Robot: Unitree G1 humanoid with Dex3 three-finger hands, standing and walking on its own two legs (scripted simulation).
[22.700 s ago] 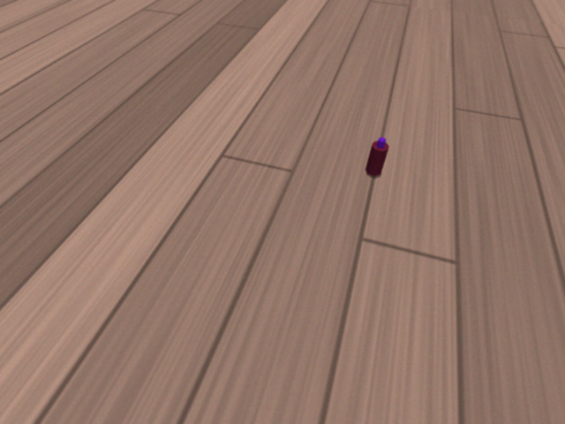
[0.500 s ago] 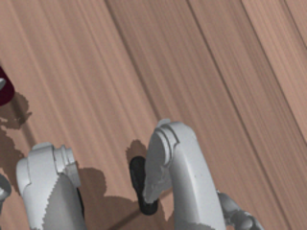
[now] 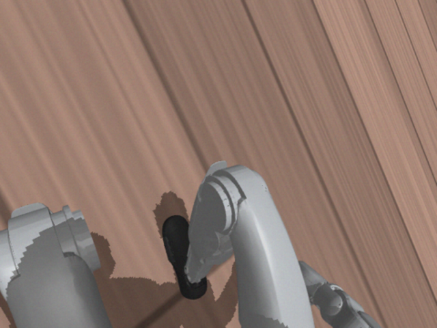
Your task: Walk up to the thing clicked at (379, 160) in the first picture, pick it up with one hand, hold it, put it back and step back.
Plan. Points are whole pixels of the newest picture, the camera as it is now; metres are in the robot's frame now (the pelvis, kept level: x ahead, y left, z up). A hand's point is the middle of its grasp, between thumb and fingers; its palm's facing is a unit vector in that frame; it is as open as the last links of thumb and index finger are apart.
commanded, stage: lower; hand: left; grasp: from the side
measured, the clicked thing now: out of the picture +0.48 +0.31 -0.16
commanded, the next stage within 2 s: loosen in 0.48 s
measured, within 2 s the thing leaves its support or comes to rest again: rests again in 1.02 s
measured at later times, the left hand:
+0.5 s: hand out of the picture +0.48 +0.31 -0.16, palm faces +0.41 -0.91 -0.01, open 11.6 cm
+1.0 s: hand out of the picture +0.48 +0.31 -0.16, palm faces +0.42 -0.91 +0.00, open 11.6 cm
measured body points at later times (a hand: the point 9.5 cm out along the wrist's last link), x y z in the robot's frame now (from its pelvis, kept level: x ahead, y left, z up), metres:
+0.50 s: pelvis +0.00 +0.00 +0.00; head +0.25 +0.18 +0.32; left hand +0.45 +0.36 -0.16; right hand +0.12 -0.25 -0.04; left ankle +0.08 +0.12 -0.26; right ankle +0.14 -0.11 -0.26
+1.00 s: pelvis -0.01 +0.01 +0.00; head +0.25 +0.18 +0.32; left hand +0.45 +0.36 -0.16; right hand +0.13 -0.25 -0.03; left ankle +0.08 +0.12 -0.26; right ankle +0.14 -0.11 -0.26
